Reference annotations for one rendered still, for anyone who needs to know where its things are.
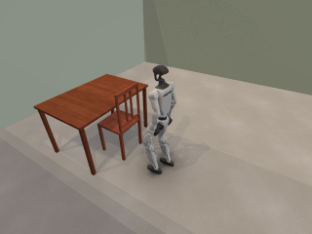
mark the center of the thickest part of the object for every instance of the robot right shin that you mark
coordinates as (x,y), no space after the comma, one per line
(166,150)

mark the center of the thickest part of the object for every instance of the left robot forearm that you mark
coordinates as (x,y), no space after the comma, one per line
(153,125)

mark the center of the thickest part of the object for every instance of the robot right upper arm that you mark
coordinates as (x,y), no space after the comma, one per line
(173,92)

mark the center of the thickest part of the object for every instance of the chair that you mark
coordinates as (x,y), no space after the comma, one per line
(120,121)

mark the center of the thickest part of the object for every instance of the right robot thigh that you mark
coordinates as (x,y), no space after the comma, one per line
(162,140)

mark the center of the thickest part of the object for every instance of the table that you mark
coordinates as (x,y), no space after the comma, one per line
(84,104)

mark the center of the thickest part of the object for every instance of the left robot hand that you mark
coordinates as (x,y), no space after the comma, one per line
(148,139)

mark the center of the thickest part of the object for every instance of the right robot forearm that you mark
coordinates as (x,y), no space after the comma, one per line
(172,107)

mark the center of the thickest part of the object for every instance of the robot left upper arm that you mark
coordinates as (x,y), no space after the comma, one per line
(153,97)

